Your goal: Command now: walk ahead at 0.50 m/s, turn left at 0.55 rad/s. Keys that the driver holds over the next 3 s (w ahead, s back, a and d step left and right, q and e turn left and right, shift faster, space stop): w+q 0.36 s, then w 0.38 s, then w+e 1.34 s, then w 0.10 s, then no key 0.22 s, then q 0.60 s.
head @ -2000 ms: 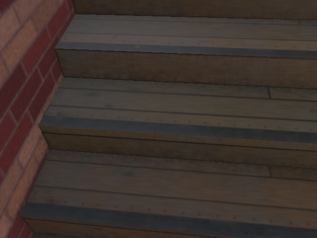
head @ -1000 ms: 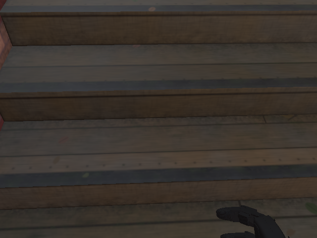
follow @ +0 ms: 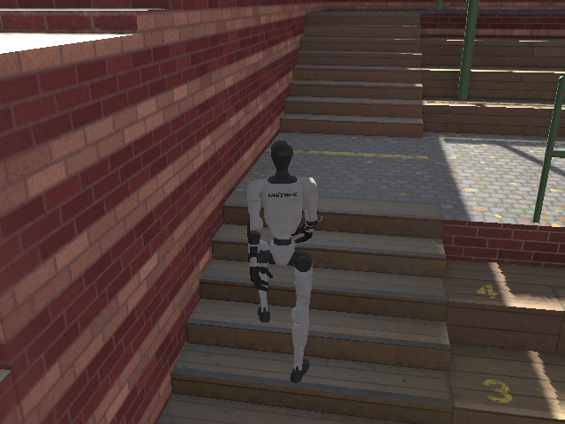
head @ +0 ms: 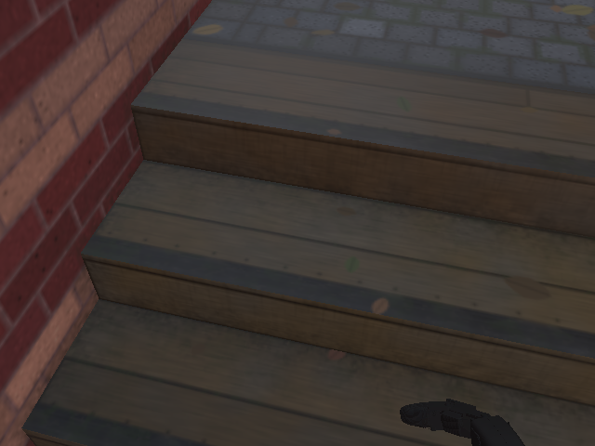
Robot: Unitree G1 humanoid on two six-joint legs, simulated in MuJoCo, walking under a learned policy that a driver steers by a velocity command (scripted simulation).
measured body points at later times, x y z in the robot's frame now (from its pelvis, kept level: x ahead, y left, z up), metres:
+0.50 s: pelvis +0.27 +0.03 +0.14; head +0.25 +0.02 +0.59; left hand +0.45 +0.26 +0.06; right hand +0.25 -0.15 -0.02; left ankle +0.15 +0.10 -0.60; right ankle +0.44 -0.05 -0.41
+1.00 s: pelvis +0.48 +0.05 +0.27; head +0.48 +0.04 +0.72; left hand +0.36 +0.18 +0.11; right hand +0.70 -0.06 +0.15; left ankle +0.55 +0.21 -0.24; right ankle +0.43 -0.04 -0.45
